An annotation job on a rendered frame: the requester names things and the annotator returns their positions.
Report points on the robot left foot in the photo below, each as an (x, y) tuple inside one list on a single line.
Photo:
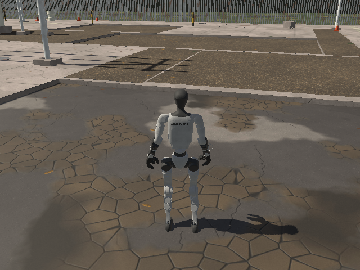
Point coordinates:
[(168, 226)]

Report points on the right robot thigh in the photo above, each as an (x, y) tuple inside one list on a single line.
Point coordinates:
[(193, 171)]

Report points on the robot right upper arm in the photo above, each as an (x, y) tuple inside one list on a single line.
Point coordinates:
[(200, 128)]

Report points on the left robot hand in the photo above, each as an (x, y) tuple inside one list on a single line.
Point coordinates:
[(151, 160)]

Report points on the right robot forearm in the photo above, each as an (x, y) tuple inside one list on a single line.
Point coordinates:
[(205, 148)]

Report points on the left robot forearm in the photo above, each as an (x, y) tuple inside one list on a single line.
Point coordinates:
[(153, 149)]

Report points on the robot left upper arm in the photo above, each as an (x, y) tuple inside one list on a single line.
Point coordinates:
[(163, 118)]

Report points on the right robot hand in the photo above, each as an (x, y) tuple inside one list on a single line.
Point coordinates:
[(208, 159)]

